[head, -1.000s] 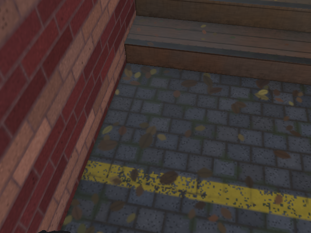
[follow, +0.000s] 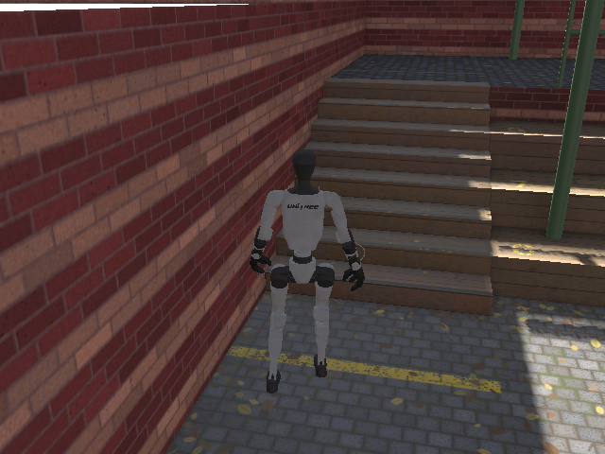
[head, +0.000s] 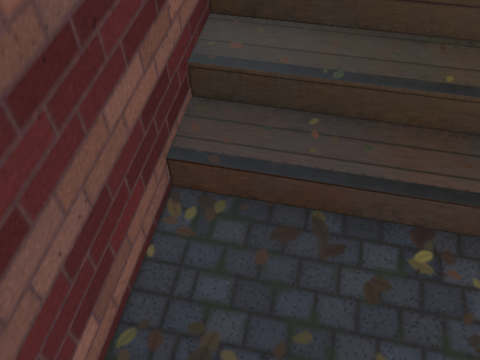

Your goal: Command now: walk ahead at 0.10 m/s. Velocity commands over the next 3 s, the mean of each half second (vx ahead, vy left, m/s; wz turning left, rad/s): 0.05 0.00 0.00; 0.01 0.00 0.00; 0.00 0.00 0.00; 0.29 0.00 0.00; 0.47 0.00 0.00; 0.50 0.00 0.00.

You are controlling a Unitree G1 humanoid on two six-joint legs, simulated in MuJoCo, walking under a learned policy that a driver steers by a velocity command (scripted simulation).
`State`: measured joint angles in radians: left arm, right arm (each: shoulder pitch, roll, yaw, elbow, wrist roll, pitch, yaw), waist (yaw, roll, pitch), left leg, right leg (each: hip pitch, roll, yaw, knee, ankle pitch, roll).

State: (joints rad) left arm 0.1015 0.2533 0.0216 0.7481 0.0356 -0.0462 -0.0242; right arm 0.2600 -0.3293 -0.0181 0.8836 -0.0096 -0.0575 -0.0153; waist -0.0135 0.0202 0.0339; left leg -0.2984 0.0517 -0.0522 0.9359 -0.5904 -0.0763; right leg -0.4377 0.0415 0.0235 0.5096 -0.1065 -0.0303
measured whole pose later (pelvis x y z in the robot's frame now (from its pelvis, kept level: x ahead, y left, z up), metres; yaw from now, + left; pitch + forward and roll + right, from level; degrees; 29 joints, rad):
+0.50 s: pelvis +0.04 -0.02 +0.01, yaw +0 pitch -1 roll +0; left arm 0.13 0.26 0.02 0.85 0.02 0.03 0.02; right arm 0.19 -0.27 0.03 0.96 -0.03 -0.05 -0.01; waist 0.00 -0.02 0.05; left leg -0.17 0.05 0.00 0.50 -0.30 -0.04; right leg -0.27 0.08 0.01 0.45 -0.15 -0.06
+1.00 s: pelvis +0.06 -0.04 +0.01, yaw -1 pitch -1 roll +0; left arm 0.12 0.26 0.01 0.92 0.02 0.03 0.03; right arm 0.20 -0.29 0.02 1.03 -0.02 -0.05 -0.02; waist 0.00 0.00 0.04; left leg -0.14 0.07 0.00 0.45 -0.29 -0.06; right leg -0.24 0.10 0.02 0.41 -0.14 -0.08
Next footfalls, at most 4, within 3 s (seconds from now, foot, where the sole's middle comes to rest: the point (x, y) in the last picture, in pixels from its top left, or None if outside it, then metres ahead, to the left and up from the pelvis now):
0.22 left None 0.07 0.12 -0.76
2.08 right None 0.38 -0.19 -0.76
2.54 left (252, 298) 0.64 0.00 -0.76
3.00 right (329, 246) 0.80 -0.24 -0.76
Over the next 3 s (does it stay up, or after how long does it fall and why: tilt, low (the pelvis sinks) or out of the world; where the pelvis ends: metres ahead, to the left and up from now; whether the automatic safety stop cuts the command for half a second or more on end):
stays up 0.70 -0.15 0.00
